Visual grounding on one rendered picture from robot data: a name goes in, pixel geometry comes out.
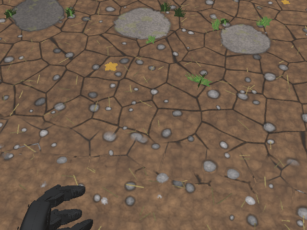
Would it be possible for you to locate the robot left hand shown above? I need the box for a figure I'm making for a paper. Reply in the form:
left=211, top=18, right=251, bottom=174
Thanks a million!
left=17, top=184, right=93, bottom=230

